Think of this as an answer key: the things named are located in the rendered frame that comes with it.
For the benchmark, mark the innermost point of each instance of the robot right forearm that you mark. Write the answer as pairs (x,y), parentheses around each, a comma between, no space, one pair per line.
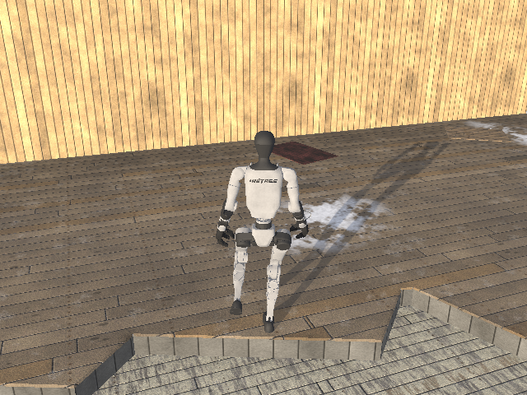
(300,217)

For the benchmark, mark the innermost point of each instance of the right robot upper arm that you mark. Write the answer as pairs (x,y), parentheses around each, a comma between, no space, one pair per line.
(289,174)

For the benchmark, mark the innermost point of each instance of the robot right foot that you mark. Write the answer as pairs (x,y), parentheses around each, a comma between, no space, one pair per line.
(268,326)

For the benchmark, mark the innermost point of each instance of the robot right hand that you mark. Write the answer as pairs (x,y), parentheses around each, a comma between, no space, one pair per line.
(303,233)

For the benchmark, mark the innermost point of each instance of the robot left hand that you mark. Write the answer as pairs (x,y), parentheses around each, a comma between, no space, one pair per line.
(226,234)

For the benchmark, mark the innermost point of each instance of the left robot upper arm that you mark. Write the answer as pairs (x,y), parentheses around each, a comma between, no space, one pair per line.
(237,174)

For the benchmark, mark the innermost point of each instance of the robot left forearm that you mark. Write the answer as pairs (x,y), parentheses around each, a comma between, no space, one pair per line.
(224,218)

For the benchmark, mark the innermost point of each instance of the humanoid robot torso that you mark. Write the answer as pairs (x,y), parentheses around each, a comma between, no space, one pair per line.
(263,191)

